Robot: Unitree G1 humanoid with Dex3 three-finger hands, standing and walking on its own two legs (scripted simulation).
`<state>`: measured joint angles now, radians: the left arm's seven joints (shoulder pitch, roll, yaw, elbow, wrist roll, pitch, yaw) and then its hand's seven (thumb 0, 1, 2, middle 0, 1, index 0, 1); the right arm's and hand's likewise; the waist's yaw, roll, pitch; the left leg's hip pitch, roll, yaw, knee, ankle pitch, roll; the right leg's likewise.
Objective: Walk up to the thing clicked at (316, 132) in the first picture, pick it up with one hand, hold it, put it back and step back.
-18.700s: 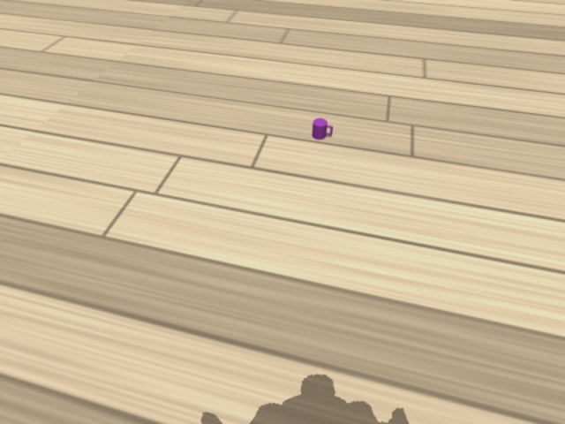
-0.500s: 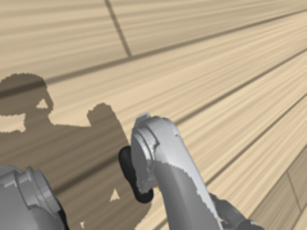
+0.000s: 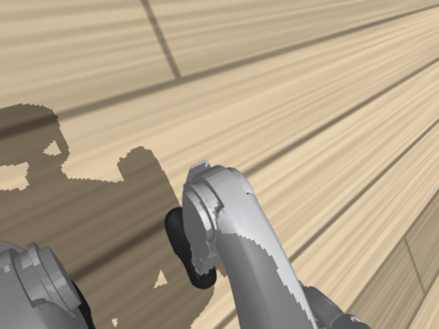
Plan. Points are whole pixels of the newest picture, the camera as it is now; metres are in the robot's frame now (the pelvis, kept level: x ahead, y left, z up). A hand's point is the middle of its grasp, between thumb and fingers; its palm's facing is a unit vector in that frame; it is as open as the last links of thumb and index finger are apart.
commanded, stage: close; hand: left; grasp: from above
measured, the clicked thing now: out of the picture +0.51 +0.33 -0.26
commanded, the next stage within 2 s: settle in 1.30 s
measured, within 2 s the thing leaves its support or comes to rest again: leaves its support in 1.68 s
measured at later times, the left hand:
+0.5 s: hand out of the picture +0.48 +0.34 -0.23, palm faces -0.42 -0.14 -0.90, open 12.3 cm
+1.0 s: hand out of the picture +0.48 +0.34 -0.23, palm faces -0.42 -0.14 -0.90, open 11.0 cm
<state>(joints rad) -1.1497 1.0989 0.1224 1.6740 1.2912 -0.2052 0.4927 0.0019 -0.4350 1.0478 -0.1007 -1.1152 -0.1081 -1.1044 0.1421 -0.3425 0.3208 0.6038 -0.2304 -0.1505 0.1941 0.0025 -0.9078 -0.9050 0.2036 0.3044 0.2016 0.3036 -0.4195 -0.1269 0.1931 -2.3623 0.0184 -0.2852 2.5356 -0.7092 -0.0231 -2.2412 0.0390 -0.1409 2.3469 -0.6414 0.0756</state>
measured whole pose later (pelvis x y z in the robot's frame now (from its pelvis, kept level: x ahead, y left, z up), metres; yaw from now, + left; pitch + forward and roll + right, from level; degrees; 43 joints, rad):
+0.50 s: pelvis +0.00 +0.00 +0.00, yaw +0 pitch +29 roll -15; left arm -1.15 1.09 0.11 1.66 1.29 -0.20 0.50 0.00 -0.26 0.92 -0.19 -1.09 -0.21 -1.05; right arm 0.14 -0.35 0.31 0.60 -0.23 -0.15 0.18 0.00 -0.90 -0.90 0.20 0.30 0.20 0.30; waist -0.42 -0.13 0.19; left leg -2.36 0.02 -0.29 2.53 -0.71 -0.02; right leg -2.23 0.04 -0.15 2.34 -0.64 0.07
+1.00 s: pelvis +0.00 +0.00 +0.00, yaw +0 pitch +29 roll -15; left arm -1.15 1.11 0.11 1.66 1.28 -0.21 0.48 0.00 -0.09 0.78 -0.39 -1.02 -0.36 -0.97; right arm 0.13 -0.35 0.33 0.59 -0.23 -0.14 0.18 0.00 -0.90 -0.90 0.20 0.30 0.20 0.30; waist -0.42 -0.12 0.19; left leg -2.36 0.02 -0.29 2.53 -0.71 -0.02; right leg -2.23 0.04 -0.15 2.33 -0.64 0.07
